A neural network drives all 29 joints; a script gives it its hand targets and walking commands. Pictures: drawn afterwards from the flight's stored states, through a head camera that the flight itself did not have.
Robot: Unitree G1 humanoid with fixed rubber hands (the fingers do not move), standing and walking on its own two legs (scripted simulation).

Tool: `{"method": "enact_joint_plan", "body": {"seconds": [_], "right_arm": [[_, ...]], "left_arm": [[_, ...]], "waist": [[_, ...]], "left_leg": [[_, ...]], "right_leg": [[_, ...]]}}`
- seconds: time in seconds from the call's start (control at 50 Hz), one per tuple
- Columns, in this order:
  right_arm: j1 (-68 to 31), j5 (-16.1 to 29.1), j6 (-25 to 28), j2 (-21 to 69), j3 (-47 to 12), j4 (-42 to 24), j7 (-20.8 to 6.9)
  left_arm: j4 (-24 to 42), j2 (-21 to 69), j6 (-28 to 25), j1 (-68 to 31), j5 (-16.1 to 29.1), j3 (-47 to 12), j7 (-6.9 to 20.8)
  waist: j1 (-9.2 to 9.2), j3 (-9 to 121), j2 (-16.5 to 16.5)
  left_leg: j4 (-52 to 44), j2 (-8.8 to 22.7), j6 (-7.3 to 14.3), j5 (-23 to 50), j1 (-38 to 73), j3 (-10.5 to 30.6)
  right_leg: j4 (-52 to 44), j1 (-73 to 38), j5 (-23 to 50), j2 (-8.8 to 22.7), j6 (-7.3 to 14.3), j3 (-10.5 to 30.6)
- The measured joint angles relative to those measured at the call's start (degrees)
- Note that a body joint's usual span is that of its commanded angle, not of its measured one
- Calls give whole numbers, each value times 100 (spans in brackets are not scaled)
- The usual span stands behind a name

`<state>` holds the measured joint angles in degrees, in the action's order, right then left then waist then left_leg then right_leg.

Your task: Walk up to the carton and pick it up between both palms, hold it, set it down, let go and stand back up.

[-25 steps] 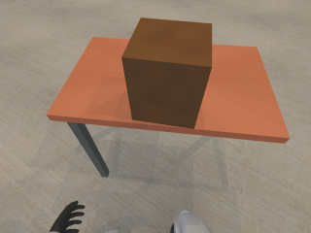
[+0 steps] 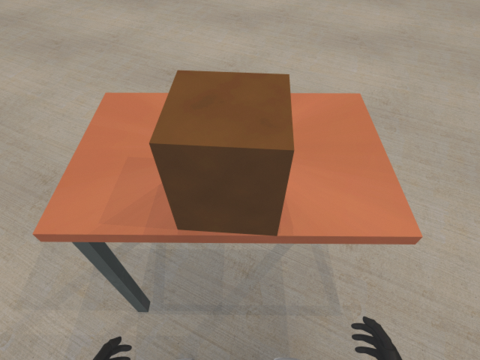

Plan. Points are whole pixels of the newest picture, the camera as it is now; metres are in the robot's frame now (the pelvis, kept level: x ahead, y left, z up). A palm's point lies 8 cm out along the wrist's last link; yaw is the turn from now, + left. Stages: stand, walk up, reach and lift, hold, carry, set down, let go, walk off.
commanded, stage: walk up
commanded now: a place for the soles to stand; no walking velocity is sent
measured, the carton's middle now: (229, 157) +0.46 +0.05 +0.05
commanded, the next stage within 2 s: none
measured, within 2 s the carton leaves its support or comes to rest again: neither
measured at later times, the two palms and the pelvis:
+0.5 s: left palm out of the picture +0.10 +0.25 -0.10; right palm out of the picture +0.03 -0.26 -0.12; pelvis -0.02 +0.01 +0.00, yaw -7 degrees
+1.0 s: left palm out of the picture +0.08 +0.31 -0.11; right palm out of the picture -0.02 -0.15 -0.12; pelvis -0.03 +0.09 +0.01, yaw -10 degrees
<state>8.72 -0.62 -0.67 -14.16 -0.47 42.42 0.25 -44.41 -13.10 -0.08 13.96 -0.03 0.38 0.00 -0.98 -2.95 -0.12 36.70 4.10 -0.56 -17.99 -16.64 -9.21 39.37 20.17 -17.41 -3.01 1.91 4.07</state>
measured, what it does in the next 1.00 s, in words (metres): shifts its weight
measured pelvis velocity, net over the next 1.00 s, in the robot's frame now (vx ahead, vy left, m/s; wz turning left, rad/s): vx -0.03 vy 0.09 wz -0.17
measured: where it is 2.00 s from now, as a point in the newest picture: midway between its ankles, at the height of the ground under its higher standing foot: outside the picture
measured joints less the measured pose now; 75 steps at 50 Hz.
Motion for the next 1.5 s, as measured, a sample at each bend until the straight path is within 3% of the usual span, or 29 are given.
{"method": "enact_joint_plan", "body": {"seconds": [0.4, 0.46, 0.52, 0.58, 0.62, 0.68, 0.72, 0.78, 0.86, 0.92, 1.08, 1.5], "right_arm": [[328, -4, -238, -216, 40, 502, -55], [363, -7, -270, -246, 31, 480, -87], [370, -97, -391, -353, 58, 411, -138], [345, -137, -439, -434, 147, 375, -131], [352, -137, -436, -447, 210, 361, -138], [447, -67, -364, -374, 262, 345, -161], [532, -31, -300, -269, 248, 350, -166], [618, 10, -233, -55, 180, 471, -108], [704, 9, -175, 164, 92, 663, -109], [710, 67, -144, 204, 55, 804, -134], [776, 80, 3, 230, 27, 1083, -78], [670, 82, 63, 110, 8, 1485, 21]], "left_arm": [[133, -124, 49, -19, -10, -26, -28], [130, -87, 80, 54, 1, -42, -89], [252, -46, 42, 126, -50, -13, -266], [299, -38, 9, 143, -115, 74, -397], [301, -54, 18, 120, -161, 123, -413], [283, -132, 104, 28, -184, 145, -340], [197, -182, 162, -47, -116, 128, -287], [78, -226, 154, 21, -99, 134, -243], [-107, -192, 20, 206, -124, 98, -161], [-272, -43, -37, 238, -128, 9, -136], [-625, 134, -114, 159, -92, -203, -113], [-1305, 1, -80, -414, -64, -324, -186]], "waist": [[145, -65, -17], [138, -59, 19], [85, -72, 72], [49, -108, 118], [39, -101, 123], [49, -42, 23], [76, -37, -76], [102, -12, -140], [121, 89, -188], [108, 104, -94], [118, 178, -8], [164, 107, -14]], "left_leg": [[58, 161, 69, -40, 47, -506], [68, -11, 117, -242, -25, -272], [794, -320, 70, -1030, -397, 304], [1446, -456, -43, -1153, -668, 760], [1383, -441, -100, -1151, -642, 921], [293, -426, -16, -570, -213, 931], [225, -512, 49, -80, -206, 839], [138, -500, 122, -120, -55, 741], [-43, -503, 161, -89, 116, 661], [-117, -495, 179, -67, 211, 650], [-606, -581, 250, 113, 472, 686], [-943, -660, 229, 211, 716, 964]], "right_leg": [[97, 210, 198, -243, -57, 542], [-17, 226, 302, -270, -80, 614], [-151, 319, 443, -277, -137, 716], [-257, 399, 571, -260, -232, 798], [-272, 451, 613, -219, -314, 840], [-77, 597, 541, -102, -469, 919], [187, 668, -122, -54, -380, 1006], [828, 702, -815, -71, -248, 750], [92, 62, -378, 83, -159, 216], [-346, -188, 306, 71, -199, 219], [-740, -431, 326, 164, -296, 223], [-1052, -753, 306, 274, -269, -33]]}}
